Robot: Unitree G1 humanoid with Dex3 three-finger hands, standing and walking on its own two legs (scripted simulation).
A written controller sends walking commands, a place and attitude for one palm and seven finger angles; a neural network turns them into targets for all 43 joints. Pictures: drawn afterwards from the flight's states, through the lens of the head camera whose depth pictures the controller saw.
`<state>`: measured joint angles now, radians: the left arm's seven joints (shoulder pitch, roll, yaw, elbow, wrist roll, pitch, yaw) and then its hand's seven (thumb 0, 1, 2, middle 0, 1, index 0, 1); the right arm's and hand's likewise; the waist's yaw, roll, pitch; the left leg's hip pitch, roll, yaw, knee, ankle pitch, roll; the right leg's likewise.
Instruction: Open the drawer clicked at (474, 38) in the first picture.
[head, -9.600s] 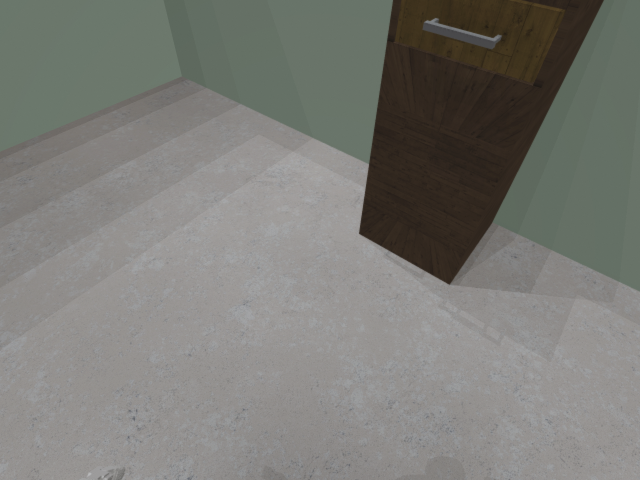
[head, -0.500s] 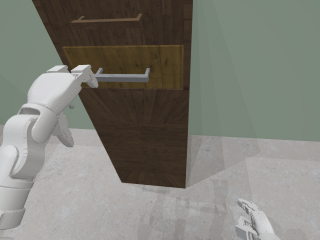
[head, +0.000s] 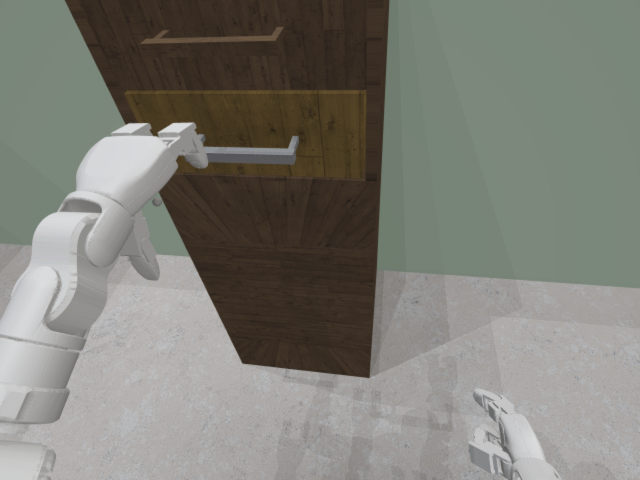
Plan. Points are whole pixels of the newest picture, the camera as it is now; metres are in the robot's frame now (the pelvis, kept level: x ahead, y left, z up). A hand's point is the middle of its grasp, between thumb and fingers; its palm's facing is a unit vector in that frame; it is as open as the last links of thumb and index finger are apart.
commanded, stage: move the hooked fingers above the handle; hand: left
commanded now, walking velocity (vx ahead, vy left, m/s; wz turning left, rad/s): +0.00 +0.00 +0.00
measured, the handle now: (242, 148) +0.56 +0.21 +0.13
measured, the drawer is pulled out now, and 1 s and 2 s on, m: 0.00 0.00 0.00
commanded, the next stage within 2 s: none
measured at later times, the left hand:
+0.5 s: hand (194, 166) +0.42 +0.22 +0.20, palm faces +0.10 -0.05 -0.99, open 13.8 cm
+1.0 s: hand (208, 151) +0.48 +0.22 +0.18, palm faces +0.02 -0.03 -1.00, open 13.8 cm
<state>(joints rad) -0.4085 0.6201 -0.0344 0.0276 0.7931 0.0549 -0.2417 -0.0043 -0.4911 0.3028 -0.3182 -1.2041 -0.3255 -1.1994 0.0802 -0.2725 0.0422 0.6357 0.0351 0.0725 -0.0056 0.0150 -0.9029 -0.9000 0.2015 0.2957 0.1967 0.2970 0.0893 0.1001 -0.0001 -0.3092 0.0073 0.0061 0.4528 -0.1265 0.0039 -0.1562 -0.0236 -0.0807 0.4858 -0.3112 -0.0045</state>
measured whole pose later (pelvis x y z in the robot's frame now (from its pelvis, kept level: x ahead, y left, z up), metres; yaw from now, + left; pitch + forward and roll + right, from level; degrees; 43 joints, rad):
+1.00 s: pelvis +0.04 +0.00 -0.01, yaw -1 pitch +6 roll +0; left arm -0.76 0.62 -0.07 0.51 0.89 0.02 -0.20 0.00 -0.49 0.30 -0.32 -1.20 -0.32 -1.20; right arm 0.20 -0.29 -0.01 0.64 0.05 0.18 -0.01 0.01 -0.90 -0.90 0.20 0.30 0.20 0.30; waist 0.00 0.06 -0.05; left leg -0.44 0.02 0.02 0.55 -0.21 0.00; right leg -0.28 -0.02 -0.06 0.54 -0.37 -0.01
